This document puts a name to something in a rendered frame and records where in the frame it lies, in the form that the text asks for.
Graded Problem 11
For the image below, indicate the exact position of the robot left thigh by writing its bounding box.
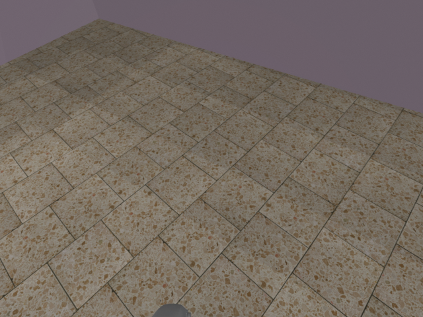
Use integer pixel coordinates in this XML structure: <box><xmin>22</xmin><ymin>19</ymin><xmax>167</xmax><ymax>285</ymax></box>
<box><xmin>152</xmin><ymin>304</ymin><xmax>191</xmax><ymax>317</ymax></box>

